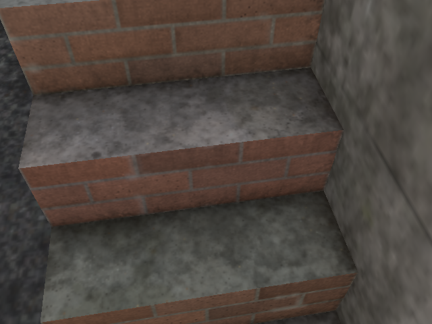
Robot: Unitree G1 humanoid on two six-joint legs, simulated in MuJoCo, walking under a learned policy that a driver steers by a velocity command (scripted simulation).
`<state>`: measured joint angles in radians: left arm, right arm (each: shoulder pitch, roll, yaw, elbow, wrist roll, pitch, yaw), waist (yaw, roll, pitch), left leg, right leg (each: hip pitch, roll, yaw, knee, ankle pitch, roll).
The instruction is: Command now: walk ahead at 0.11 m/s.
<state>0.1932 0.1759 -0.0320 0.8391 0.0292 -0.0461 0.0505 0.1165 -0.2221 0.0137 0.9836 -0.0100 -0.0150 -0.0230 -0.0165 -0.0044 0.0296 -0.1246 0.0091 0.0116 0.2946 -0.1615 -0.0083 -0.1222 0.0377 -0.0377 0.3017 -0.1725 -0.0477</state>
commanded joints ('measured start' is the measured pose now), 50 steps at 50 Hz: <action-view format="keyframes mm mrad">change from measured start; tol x4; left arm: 1 11 76 23 -49 0 -7 4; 10 65 76 37 -22 4 9 15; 11 20 144 53 -28 27 4 -28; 15 50 90 44 12 12 -13 -59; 31 57 113 38 56 11 -7 -50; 33 95 40 17 71 -1 -2 -4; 50 45 41 21 18 -6 -43 15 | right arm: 1 -11 -98 -24 -38 -2 -5 -2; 10 45 -95 -38 -7 -6 11 -9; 11 49 -158 -60 8 -1 31 -3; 32 157 -107 -75 74 4 62 -26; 34 144 -34 -45 72 -7 27 -13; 50 33 -56 -28 -1 3 -30 -22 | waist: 1 1 -10 -59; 39 -6 -15 16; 50 5 -8 -60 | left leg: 1 -15 146 -116 -23 134 50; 12 -63 115 -117 -10 1 46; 31 -89 103 -129 -2 52 52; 33 -78 85 -96 -30 -30 62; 46 -19 118 -112 -75 104 87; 50 14 131 -117 -65 222 87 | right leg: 1 33 -183 149 -26 198 20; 7 6 -177 152 -28 133 17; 13 -83 -141 145 -43 -52 34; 31 -73 -136 143 -23 -25 26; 35 -84 -176 197 -134 -182 5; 38 -48 -162 175 -131 -121 4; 40 2 -154 154 -91 -1 -2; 46 28 -154 147 -80 71 -5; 50 56 -158 137 -63 201 -2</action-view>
